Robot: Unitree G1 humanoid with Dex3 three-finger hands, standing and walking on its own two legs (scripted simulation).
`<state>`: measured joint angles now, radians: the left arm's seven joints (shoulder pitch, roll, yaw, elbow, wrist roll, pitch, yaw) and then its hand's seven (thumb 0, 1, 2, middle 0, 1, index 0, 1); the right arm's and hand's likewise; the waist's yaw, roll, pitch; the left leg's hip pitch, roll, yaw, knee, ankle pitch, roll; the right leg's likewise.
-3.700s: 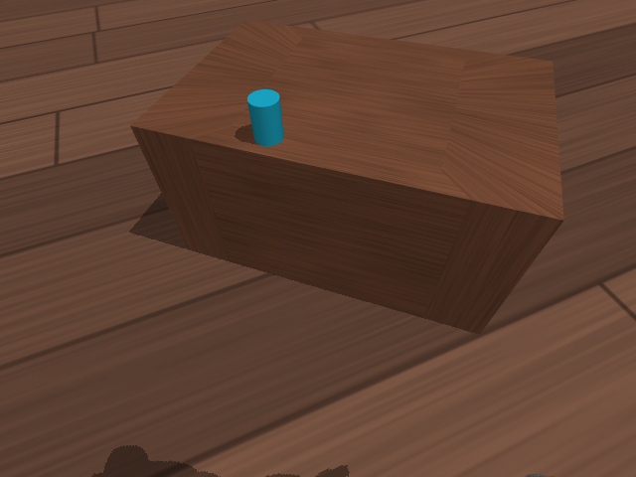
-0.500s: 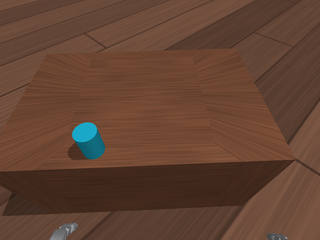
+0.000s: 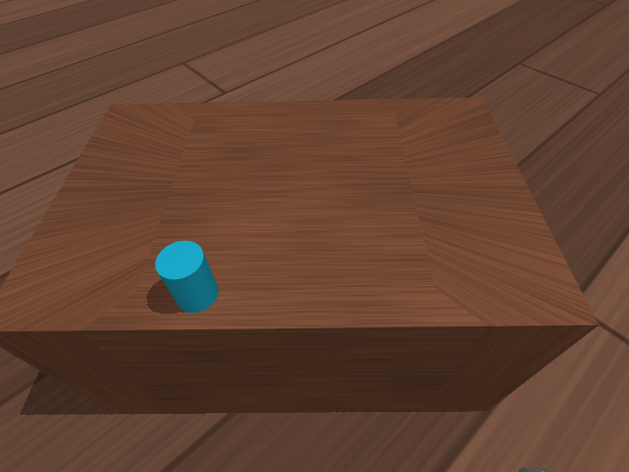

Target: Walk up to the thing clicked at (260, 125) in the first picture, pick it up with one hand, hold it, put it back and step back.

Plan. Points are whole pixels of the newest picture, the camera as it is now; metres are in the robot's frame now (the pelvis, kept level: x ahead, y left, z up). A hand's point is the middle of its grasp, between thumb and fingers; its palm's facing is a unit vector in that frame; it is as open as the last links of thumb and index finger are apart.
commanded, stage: walk up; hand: left
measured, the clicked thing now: (189, 277) +0.44 +0.26 -0.12
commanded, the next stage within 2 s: stand in 0.12 s
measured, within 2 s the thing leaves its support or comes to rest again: neither
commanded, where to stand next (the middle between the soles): +0.07 -0.02 m, yaw +2 degrees
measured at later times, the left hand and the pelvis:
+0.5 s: hand out of the picture +0.10 +0.25 -0.15, palm faces -0.02 -0.94 -0.34, open 7.4 cm; pelvis +0.02 +0.00 +0.00, yaw +1 degrees
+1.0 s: hand out of the picture +0.11 +0.25 -0.16, palm faces +0.00 -0.94 -0.34, open 7.4 cm; pelvis +0.03 +0.00 +0.00, yaw +1 degrees
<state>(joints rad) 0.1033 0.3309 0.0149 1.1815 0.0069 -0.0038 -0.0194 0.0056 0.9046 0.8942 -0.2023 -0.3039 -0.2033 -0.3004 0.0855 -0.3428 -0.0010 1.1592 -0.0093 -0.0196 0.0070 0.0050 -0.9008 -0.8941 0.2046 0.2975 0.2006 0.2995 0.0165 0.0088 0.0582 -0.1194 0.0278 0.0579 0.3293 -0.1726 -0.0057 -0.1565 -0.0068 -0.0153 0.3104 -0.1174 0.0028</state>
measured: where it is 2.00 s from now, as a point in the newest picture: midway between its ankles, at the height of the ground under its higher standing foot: outside the picture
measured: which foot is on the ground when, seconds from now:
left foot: down 0.00-1.00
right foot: down 0.00-1.00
